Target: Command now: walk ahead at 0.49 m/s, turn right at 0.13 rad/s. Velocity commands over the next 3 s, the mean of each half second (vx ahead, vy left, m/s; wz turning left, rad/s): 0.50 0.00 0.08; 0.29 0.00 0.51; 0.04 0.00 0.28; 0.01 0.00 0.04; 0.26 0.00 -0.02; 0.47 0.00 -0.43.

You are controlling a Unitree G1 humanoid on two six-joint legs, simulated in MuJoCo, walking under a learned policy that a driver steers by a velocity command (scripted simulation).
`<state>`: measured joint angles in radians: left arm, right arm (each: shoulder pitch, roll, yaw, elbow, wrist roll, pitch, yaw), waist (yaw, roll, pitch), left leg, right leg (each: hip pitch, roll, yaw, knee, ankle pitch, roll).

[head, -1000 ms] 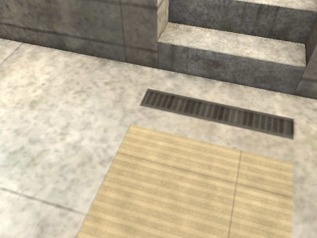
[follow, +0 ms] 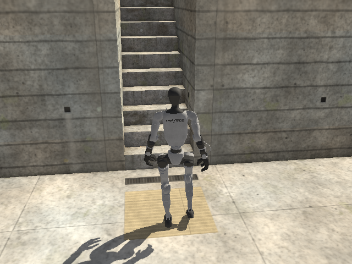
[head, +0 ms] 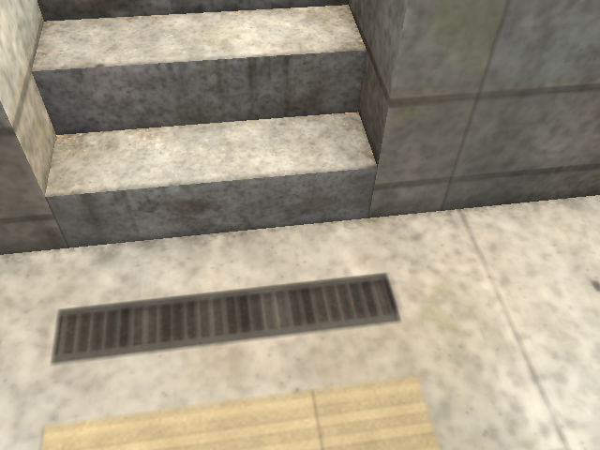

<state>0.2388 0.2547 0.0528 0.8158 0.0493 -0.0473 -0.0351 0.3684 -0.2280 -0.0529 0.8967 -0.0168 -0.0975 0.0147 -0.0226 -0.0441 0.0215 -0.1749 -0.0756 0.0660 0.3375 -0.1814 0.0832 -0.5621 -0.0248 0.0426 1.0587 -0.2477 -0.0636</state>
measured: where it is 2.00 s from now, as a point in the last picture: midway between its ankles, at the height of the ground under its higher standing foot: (299, 427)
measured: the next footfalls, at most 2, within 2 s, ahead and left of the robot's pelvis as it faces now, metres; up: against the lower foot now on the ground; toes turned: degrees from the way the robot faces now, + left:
right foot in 0.28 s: +0.31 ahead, -0.12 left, +0.00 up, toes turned -3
left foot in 0.80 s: +0.56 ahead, +0.10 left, +0.00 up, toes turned +19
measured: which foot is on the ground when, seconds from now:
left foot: down 0.00-0.30, up 0.32-0.78, down 0.80-1.00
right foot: up 0.00-0.26, down 0.28-0.80, up 0.82-1.00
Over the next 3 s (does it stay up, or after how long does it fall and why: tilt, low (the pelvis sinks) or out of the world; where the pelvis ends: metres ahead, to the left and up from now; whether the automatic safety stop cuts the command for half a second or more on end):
stays up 0.82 0.17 -0.01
